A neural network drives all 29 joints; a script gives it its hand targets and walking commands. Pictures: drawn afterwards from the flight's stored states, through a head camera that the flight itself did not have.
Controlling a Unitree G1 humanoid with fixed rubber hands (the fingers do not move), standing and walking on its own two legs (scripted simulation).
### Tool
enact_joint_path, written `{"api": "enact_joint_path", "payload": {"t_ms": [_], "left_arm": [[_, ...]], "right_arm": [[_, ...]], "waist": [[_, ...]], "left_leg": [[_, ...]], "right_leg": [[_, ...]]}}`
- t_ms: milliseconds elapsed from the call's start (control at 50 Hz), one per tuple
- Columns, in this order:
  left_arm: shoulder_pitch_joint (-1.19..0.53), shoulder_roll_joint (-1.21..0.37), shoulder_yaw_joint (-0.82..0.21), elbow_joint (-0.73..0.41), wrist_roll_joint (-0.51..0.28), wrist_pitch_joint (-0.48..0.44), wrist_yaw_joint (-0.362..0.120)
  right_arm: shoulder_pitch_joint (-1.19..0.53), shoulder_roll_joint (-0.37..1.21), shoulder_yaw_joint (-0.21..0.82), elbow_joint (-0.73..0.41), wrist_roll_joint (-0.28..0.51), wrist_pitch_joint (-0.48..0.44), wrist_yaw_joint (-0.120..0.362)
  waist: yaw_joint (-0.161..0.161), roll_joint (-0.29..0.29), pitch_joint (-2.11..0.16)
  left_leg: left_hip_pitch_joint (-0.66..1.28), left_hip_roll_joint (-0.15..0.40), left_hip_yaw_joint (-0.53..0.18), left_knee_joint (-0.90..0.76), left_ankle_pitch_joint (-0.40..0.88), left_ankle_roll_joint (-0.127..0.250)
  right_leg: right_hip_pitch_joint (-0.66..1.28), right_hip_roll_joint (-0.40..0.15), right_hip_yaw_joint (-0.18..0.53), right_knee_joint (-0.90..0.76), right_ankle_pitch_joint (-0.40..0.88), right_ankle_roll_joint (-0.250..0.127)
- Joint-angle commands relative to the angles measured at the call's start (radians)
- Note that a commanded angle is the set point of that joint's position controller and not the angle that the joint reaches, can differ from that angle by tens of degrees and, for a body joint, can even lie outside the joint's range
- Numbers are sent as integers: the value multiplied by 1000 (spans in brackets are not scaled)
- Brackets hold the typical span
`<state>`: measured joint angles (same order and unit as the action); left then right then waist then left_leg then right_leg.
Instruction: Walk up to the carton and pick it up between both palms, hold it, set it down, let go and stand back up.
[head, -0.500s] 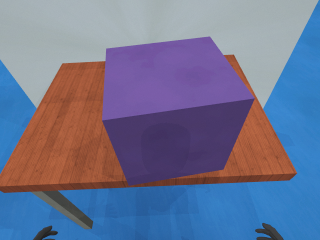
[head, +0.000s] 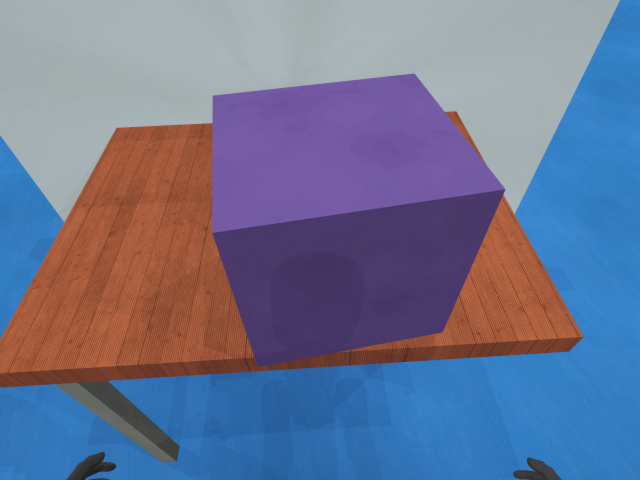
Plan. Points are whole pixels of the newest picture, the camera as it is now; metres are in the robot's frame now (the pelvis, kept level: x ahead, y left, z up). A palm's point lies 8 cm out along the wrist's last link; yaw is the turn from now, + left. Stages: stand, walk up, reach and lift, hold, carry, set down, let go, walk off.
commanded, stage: walk up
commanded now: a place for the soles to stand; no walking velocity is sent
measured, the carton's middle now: (335, 221) +0.44 -0.01 +0.08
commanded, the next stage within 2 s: reach and lift in 1.16 s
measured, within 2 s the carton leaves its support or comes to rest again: neither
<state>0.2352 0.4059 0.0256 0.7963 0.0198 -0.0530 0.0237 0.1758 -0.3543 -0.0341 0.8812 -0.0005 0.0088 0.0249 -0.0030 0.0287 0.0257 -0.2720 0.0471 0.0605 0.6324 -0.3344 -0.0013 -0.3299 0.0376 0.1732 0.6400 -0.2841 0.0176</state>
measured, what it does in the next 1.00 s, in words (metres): stands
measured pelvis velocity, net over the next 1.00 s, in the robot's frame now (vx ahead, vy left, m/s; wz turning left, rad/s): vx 0.03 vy -0.03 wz -0.03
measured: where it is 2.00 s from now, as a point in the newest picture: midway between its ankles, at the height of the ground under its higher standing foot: outside the picture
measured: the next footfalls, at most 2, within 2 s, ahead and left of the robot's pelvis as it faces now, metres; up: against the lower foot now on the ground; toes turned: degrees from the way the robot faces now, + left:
none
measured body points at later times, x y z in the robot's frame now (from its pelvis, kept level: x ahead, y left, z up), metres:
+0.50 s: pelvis +0.03 -0.02 +0.00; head +0.03 -0.04 +0.45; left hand +0.14 +0.30 -0.08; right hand +0.13 -0.32 -0.12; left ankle +0.00 +0.13 -0.72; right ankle +0.04 -0.15 -0.72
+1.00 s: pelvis +0.03 -0.03 +0.00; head +0.03 -0.05 +0.45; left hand +0.15 +0.29 -0.08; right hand +0.13 -0.33 -0.12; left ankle +0.01 +0.12 -0.72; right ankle +0.05 -0.15 -0.72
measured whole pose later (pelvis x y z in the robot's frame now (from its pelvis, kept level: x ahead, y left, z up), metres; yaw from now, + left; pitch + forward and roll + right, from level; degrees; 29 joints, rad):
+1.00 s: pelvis +0.03 -0.03 +0.00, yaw -2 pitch -2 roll +1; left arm 0.24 0.41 0.03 0.80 0.02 -0.04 0.00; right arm 0.18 -0.37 -0.03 0.90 0.00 -0.02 0.00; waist 0.00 0.02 0.02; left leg -0.22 0.05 0.05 0.60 -0.41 -0.01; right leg -0.29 0.05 0.15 0.63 -0.30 0.00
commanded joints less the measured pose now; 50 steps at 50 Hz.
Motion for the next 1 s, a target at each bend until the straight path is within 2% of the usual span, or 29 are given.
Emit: {"api": "enact_joint_path", "payload": {"t_ms": [0, 80, 120, 160, 220, 260, 300, 340, 380, 420, 460, 480, 500, 540, 560, 600, 620, 660, 700, 720, 740, 760, 800, 840, 860, 880, 920, 940, 980], "left_arm": [[-1, 224, 42, -2, -2, -14, 8], [-11, 202, 32, -7, -4, -18, 10], [-44, 174, 30, -11, 21, 6, -16], [11, 181, 43, 1, 22, 5, -22], [77, 174, 50, 17, 13, 3, -27], [39, 209, 47, -2, 16, -9, -29], [56, 227, 48, -7, 10, -12, -21], [13, 229, 49, -14, 3, -3, -11], [-24, 179, 30, -34, 2, -1, -12], [-11, 175, 30, -39, -1, 1, -17], [15, 166, 33, -9, -8, 7, -14], [2, 174, 45, -20, 3, 6, -15], [7, 162, 37, -14, 1, 0, -17], [54, 195, 42, 10, 12, -6, -20], [68, 231, 56, 6, 2, -9, -19], [77, 253, 59, -2, 0, -5, -15], [50, 254, 61, -9, 4, -1, -16], [-43, 206, 37, -28, -1, 10, -17], [-77, 139, 24, -35, -5, 3, -23], [-60, 146, 30, -37, -3, 8, -25], [-33, 174, 35, -8, -1, 14, -19], [6, 183, 46, -8, -9, 17, -19], [31, 165, 36, -12, -8, 8, -28], [58, 155, 48, 3, -10, -4, -26], [61, 194, 49, 23, -3, -12, -24], [37, 215, 58, 7, 7, -12, -19], [14, 242, 54, 2, 5, -5, -20], [7, 242, 58, -12, 1, 1, -19], [-62, 199, 32, -23, -2, 10, -20]], "right_arm": [[-74, -258, -86, -54, -15, -7, -6], [-58, -246, -87, -59, -29, -8, -7], [37, -305, -102, -33, -27, -43, -16], [-6, -319, -108, -44, -26, -51, -21], [-54, -307, -99, -57, -37, -44, -17], [-48, -245, -79, -49, -16, -45, -15], [-42, -218, -62, -61, -6, -48, -20], [1, -205, -61, -44, -6, -51, -24], [9, -227, -73, -46, -20, -64, -27], [18, -285, -87, -27, -19, -66, -31], [0, -310, -91, -20, -20, -63, -31], [-4, -295, -94, -29, -24, -62, -30], [-10, -300, -95, -29, -27, -54, -31], [-65, -251, -79, -66, -16, -46, -26], [-71, -231, -70, -66, -8, -42, -27], [-59, -198, -57, -69, -3, -33, -27], [-68, -204, -60, -65, -13, -31, -26], [1, -197, -64, -41, -14, -51, -27], [48, -283, -83, -23, -20, -69, -33], [62, -334, -98, -19, -25, -73, -33], [34, -327, -94, -14, -19, -74, -33], [5, -323, -92, -23, -24, -74, -30], [-24, -305, -88, -25, -26, -65, -31], [-32, -280, -79, -41, -22, -56, -27], [-50, -242, -67, -38, -8, -54, -29], [-49, -223, -61, -57, -4, -50, -29], [-23, -202, -56, -55, 2, -37, -28], [-16, -205, -55, -56, -11, -34, -28], [-4, -209, -52, -34, -13, -54, -24]], "waist": [[-24, -35, -35], [-38, 14, -14], [-67, 24, -22], [-43, 57, -8], [5, 58, 24], [-15, -50, -40], [-17, -116, -92], [-28, -161, -84], [-42, -60, -88], [-40, -37, -119], [-37, 66, -94], [-23, -2, -76], [-20, 17, -82], [-13, -8, -85], [2, -80, -82], [2, -119, -51], [10, -181, 9], [-35, -161, -2], [-66, 0, -72], [-60, 44, -50], [-53, 111, -17], [-24, 79, -25], [-3, 97, -34], [0, 99, -70], [-5, -24, -112], [-4, -80, -73], [-13, -163, -34], [-10, -176, 30], [-42, -128, 28]], "left_leg": [[96, 68, -98, -118, -55, 93], [136, 87, -114, -141, -64, 99], [208, 197, -237, -288, -284, 151], [176, 289, -286, -306, -176, 206], [42, 208, -173, -209, -65, 145], [44, 58, -21, -76, -34, 53], [18, -19, -34, -2, -55, 27], [49, -10, -47, -79, -42, 21], [172, 48, -63, -144, 103, 50], [271, 151, -154, -178, 183, 97], [285, 242, -194, -201, 226, 172], [244, 258, -196, -176, 243, 186], [242, 213, -125, -136, 293, 157], [132, 120, -26, -17, 180, 88], [64, 23, 18, 53, 89, 43], [-53, -48, -28, 49, -162, 28], [-83, -41, -60, 54, -226, 36], [120, -22, -67, -133, -49, 49], [253, 134, -180, -258, 49, 93], [262, 246, -312, -323, 17, 156], [220, 303, -321, -303, 159, 205], [207, 318, -316, -312, 165, 226], [281, 248, -180, -208, 335, 181], [199, 157, -69, -120, 404, 98], [166, 99, -31, -35, 388, 62], [60, 33, 16, 39, 227, 24], [-25, -49, -37, 26, -167, 34], [-38, -48, -53, -3, -182, 43], [135, -16, -72, -144, -62, 50]], "right_leg": [[-56, -79, 86, -113, 182, -107], [-131, -84, 102, -106, 154, -105], [-195, -10, -29, 11, 23, -76], [-179, -14, -75, 70, -125, -58], [-3, -2, -64, -88, -88, -79], [37, -83, 101, -188, 173, -110], [96, -168, 297, -200, 314, -189], [111, -154, 275, -170, 362, -192], [20, -124, 162, -112, 453, -138], [-73, -51, 67, -33, 339, -89], [-115, -17, -51, 41, 192, -53], [-93, -26, -79, 21, 131, -54], [-63, -25, -76, -36, 152, -71], [32, -64, 54, -104, 324, -111], [65, -124, 189, -170, 356, -157], [123, -195, 402, -256, 224, -230], [82, -203, 421, -312, 75, -228], [-52, -159, 323, -261, 78, -178], [-126, -50, 94, -68, 239, -93], [-172, 19, 6, 31, 112, -61], [-172, 25, -56, 114, -195, -41], [-143, 7, -64, 147, -222, -52], [-133, -16, -100, -20, -187, -51], [37, -11, -67, -200, 95, -79], [101, -56, 14, -161, 394, -93], [132, -120, 164, -187, 430, -140], [117, -201, 349, -234, 210, -231], [57, -216, 388, -279, 57, -244], [-92, -142, 278, -265, 53, -169]]}}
